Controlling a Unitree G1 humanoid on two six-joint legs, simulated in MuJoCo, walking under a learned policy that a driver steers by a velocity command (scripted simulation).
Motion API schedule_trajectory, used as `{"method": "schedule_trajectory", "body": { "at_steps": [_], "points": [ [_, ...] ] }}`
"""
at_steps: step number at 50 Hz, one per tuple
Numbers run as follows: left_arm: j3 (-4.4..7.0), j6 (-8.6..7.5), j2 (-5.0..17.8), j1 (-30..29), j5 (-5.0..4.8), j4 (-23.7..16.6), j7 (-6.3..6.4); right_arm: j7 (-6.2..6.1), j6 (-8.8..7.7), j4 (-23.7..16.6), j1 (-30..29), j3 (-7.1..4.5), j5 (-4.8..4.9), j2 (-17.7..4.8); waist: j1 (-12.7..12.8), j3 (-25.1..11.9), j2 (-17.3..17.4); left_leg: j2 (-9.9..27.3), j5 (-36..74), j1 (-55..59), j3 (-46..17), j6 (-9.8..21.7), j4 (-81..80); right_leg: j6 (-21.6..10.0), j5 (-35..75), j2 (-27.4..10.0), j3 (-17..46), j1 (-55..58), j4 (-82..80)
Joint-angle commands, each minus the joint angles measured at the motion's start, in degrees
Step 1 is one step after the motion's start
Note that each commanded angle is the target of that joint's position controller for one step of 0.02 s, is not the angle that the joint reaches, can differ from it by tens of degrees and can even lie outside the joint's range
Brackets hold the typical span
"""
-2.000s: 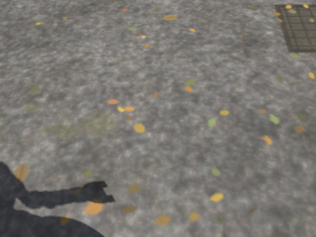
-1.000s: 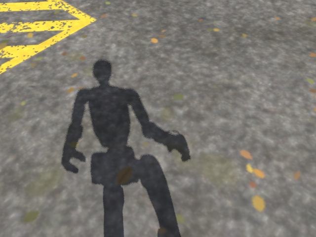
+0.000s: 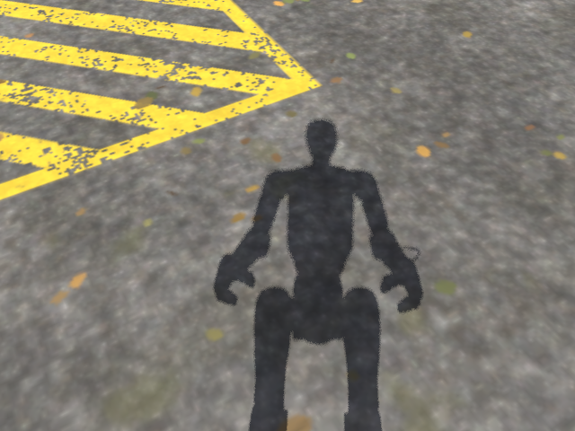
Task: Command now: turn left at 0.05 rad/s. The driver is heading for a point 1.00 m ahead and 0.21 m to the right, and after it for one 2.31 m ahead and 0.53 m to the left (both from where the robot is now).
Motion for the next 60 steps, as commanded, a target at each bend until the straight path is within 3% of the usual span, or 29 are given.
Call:
{"method": "schedule_trajectory", "body": {
  "at_steps": [1, 3, 6, 9, 11, 13, 15, 16, 17, 18, 19, 21, 23, 28, 31, 34, 36, 37, 38, 39, 40, 41, 42, 43, 45, 48, 51, 55, 60],
  "points": [
    [1.75, -0.55, 7.02, -0.55, -0.13, -3.46, 0.16, -0.39, -0.92, -3.29, -1.33, -1.61, 0.17, -5.38, 0.67, -4.04, -0.13, 3.65, 11.89, 2.29, -3.29, 1.27, -3.19, -2.24, 10.37, -4.21, 4.11, 1.43, -5.30],
    [1.64, -0.51, 6.78, -0.72, -0.14, -3.27, -0.02, -0.60, -0.85, -2.75, -1.02, -1.70, 0.21, -5.40, 0.61, -3.98, 0.23, 3.83, 12.76, 2.94, -3.46, 1.14, -3.17, -2.21, 10.84, -3.91, 3.86, 1.46, -5.26],
    [1.96, -0.12, 8.01, 0.49, -0.48, -2.26, -0.13, -0.92, -0.63, -1.43, 0.64, -1.81, 0.59, -5.34, 0.79, -2.54, -2.24, 0.66, -6.39, 0.33, 0.27, 1.69, -0.70, -4.23, -9.95, -3.57, 5.33, 0.50, -8.32],
    [2.96, -0.41, 11.39, 4.64, -1.51, -0.75, 0.49, -0.54, -2.83, -3.13, -1.67, -1.77, 1.72, -4.61, 1.82, 4.80, -8.95, 0.55, -10.83, -12.22, 5.62, 1.81, 8.58, -11.99, -28.00, -14.97, 22.42, 2.13, -18.21],
    [3.44, -0.96, 12.35, 5.73, -1.58, -0.18, 0.84, 0.00, -4.81, -3.94, -4.07, -1.73, 2.19, -4.53, 2.39, 7.34, -8.72, 3.57, -10.01, -14.50, 5.15, 2.54, 10.22, -14.18, -24.09, -18.64, 26.95, 1.75, -19.81],
    [3.48, -1.05, 12.11, 3.29, -2.02, -0.66, 0.51, 0.87, -6.01, -2.79, -1.23, -1.79, 2.31, -4.24, 0.23, 5.41, -8.99, 3.87, -8.82, -7.33, 6.56, 3.98, 3.08, -12.07, -17.44, -16.15, 20.99, 0.18, -18.43],
    [2.94, -0.88, 9.96, -0.31, -2.28, -1.67, 0.06, 1.24, -6.28, 1.24, 7.09, -2.80, 1.91, -5.53, -3.88, 1.65, -7.30, 2.20, 0.96, 11.73, 6.68, 4.26, -3.09, -7.85, -8.55, -9.56, 11.40, -8.97, -12.17],
    [1.86, -1.35, 6.50, -2.66, -1.95, -3.17, -0.07, 0.96, -6.37, 2.34, 12.90, -3.89, 1.69, -8.99, -6.10, 0.12, 0.68, 9.04, -5.60, 17.62, -5.56, 7.34, -9.07, -4.13, -3.36, -3.94, 4.17, -14.85, 0.61],
    [1.56, -2.55, 5.60, -3.26, -1.98, -5.62, 0.13, 1.37, -6.54, 2.86, 17.73, -5.40, 1.72, -14.75, -6.98, -1.89, 15.33, 20.01, -9.01, 24.55, -26.59, 14.69, -16.74, -0.61, -5.90, 2.55, -2.20, -24.38, 18.31],
    [2.56, -3.38, 8.81, -3.44, -2.56, -5.63, 0.22, 1.45, -7.00, 2.54, 17.76, -4.30, 1.27, -11.58, -6.89, -0.93, 12.58, 23.74, -6.28, 26.31, -33.18, 18.36, -18.47, -0.53, -15.34, 1.67, 3.01, -32.02, 29.55],
    [2.94, -3.93, 9.50, -1.71, -3.32, -4.99, -0.24, 1.27, -7.40, 2.09, 15.70, -3.49, 1.13, -9.30, -4.99, 0.64, 8.20, 22.91, -3.72, 26.88, -28.22, 17.41, -17.19, -1.85, -12.53, -0.78, 4.92, -35.56, 34.48],
    [2.81, -4.50, 8.40, -2.15, -2.69, -4.25, -1.01, 1.17, -7.27, 1.44, 12.92, -2.84, 1.08, -7.81, -3.75, 1.41, 3.28, 19.90, 1.91, 25.98, -19.10, 14.41, -18.33, -3.18, -3.64, -4.21, 3.84, -37.76, 33.45],
    [2.82, -4.29, 7.30, -2.97, -2.13, -4.28, -2.08, 1.13, -6.52, 1.60, 12.14, -1.86, 0.90, -5.66, -2.81, 1.38, 4.49, 16.84, 11.17, 22.41, -11.69, 12.36, -20.23, -2.42, 1.63, -5.67, 2.08, -34.02, 29.14],
    [1.21, -4.11, 3.50, -10.71, -1.65, -7.14, -3.20, -0.12, -5.66, 2.50, 13.03, -2.22, 1.45, -8.82, -4.31, 3.48, 4.13, 13.25, 16.67, 13.79, -1.52, 11.46, -23.49, 1.06, 13.49, -3.73, -2.25, -26.16, 9.79],
    [1.44, -4.26, 4.86, -14.08, -2.12, -8.50, -3.36, -0.27, -5.81, 3.89, 15.04, -2.58, 1.76, -10.47, -4.80, 4.73, 5.50, 14.63, 14.74, 11.33, -0.65, 11.10, -24.78, 0.65, 18.89, -2.05, -2.48, -19.94, 2.47],
    [2.19, -4.44, 7.00, -13.89, -2.23, -9.11, -3.53, -0.27, -5.71, 4.93, 14.22, -2.89, 2.33, -10.74, -2.62, 4.93, 5.44, 17.25, 20.44, 15.95, -0.18, 9.52, -22.34, -2.10, 17.89, -1.98, -0.95, -18.74, -0.84],
    [3.30, -4.35, 9.14, -8.67, -1.91, -8.02, -3.19, -0.35, -5.21, 4.99, 12.99, -3.32, 1.91, -11.93, 0.88, 0.27, 6.43, 16.83, 38.13, 18.64, 1.48, 7.93, -14.42, -4.35, 14.78, 0.48, -2.81, -10.85, -1.07],
    [4.49, -4.06, 10.89, -0.72, -1.87, -5.72, -2.66, -0.46, -4.72, 4.93, 12.44, -3.18, 1.60, -11.66, 5.02, -4.88, 6.02, 14.72, 46.02, 17.06, 3.39, 6.63, -4.70, -5.96, 14.25, 2.20, -4.27, -0.52, -1.29],
    [5.41, -3.67, 12.94, 9.04, -1.81, -3.39, -1.95, -0.71, -4.52, 4.23, 12.42, -2.58, 0.99, -10.56, 9.20, -11.43, 4.45, 12.52, 39.72, 7.97, 4.51, 4.82, 8.87, -8.10, 13.94, -1.94, -0.05, 15.17, 0.80],
    [6.66, -3.45, 18.89, 15.37, -0.30, -2.34, -1.73, -0.24, -5.23, 2.93, 19.98, -0.48, 0.95, -3.09, 6.53, -21.42, -10.72, 3.29, 10.41, -14.01, 6.28, 0.67, 33.89, -17.16, 0.55, -17.91, 26.99, 37.13, -2.67],
    [5.53, -3.49, 15.02, 16.11, -0.97, -1.64, -2.09, 0.13, -6.54, 4.26, 20.11, -0.29, 1.74, -3.93, 6.78, -25.74, -15.38, -0.23, -16.82, -21.13, -1.78, 0.93, 43.27, -18.75, -10.40, -21.72, 46.24, 38.00, -15.26],
    [4.58, -3.56, 12.11, 10.98, -1.43, -1.89, -2.00, 0.54, -7.18, 2.60, 13.51, -1.86, 3.62, -9.16, 6.16, -14.21, -10.82, 3.57, -14.02, -27.35, -1.59, 1.56, 47.00, -15.76, -14.40, -20.21, 39.27, 29.71, -17.10],
    [4.16, -3.54, 10.78, 6.76, -1.44, -2.43, -1.95, 0.49, -7.57, 1.17, 8.49, -1.82, 3.76, -9.89, 4.70, -7.60, -5.76, 6.63, -8.63, -26.88, 0.70, 2.30, 44.71, -14.13, -9.90, -18.30, 30.99, 20.10, -17.91],
    [3.85, -3.72, 9.63, 3.71, -0.81, -2.47, -2.15, 0.19, -7.61, 0.80, 6.20, -1.83, 2.70, -9.22, 2.73, -3.70, -2.37, 8.87, -4.54, -24.72, 1.74, 2.31, 41.26, -13.43, -3.07, -15.97, 24.79, 11.68, -19.20],
    [3.43, -4.48, 7.54, 0.79, 0.09, -2.45, -2.47, -0.03, -6.39, 1.98, 8.82, -1.96, 1.90, -7.63, -0.90, -3.01, -5.05, 11.61, -0.05, -17.88, 1.12, 2.14, 37.09, -12.91, 4.24, -12.31, 17.57, 3.24, -22.16],
    [3.69, -5.55, 8.36, 1.82, -0.62, -0.70, -2.42, -0.40, -5.03, 1.87, 7.81, -1.66, 1.38, -6.14, -1.76, -1.09, -4.35, 12.45, 3.32, -18.83, 2.15, 0.61, 32.22, -14.41, 9.31, -11.50, 12.10, -0.44, -25.40],
    [4.03, -5.29, 9.88, 4.79, -0.82, 0.91, -1.59, -0.41, -5.45, -0.25, 0.74, -1.40, 0.78, -5.92, 0.11, 1.00, -2.54, 12.80, 12.59, -23.81, 2.52, -0.83, 21.90, -14.15, 13.52, -10.92, 8.86, 1.95, -26.47],
    [4.19, -4.47, 11.47, 9.03, -1.56, 2.70, -0.86, 0.64, -6.65, -2.11, -7.60, -0.51, 1.24, -4.18, 3.55, 2.07, -1.98, 10.19, 22.65, -20.99, 5.23, -0.90, 7.00, -11.95, 15.50, -9.43, 4.38, 4.40, -26.25],
    [4.32, -2.69, 12.10, 14.14, -1.88, 5.61, -0.59, 2.51, -7.41, -5.20, -15.05, -0.25, 1.93, -4.74, 5.68, 3.42, -2.35, 8.27, 18.72, -23.24, 5.43, 0.74, -0.82, -11.58, 18.62, -13.27, 5.40, 14.90, -21.88]
  ]
}}
Velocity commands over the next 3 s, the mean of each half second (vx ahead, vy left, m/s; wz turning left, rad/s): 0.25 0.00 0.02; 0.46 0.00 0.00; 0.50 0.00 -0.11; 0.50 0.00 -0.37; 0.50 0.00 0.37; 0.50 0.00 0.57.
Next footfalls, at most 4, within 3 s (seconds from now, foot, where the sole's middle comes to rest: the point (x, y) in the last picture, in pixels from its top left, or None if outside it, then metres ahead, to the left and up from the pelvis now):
0.76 right None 0.44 -0.12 -0.77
1.30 left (258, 339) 0.74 0.11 -0.77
1.84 right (359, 257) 1.00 -0.17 -0.77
2.40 left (310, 173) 1.35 -0.04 -0.77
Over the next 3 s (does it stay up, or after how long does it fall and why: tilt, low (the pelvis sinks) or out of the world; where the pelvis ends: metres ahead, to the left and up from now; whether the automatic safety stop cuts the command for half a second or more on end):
stays up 1.52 -0.15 0.00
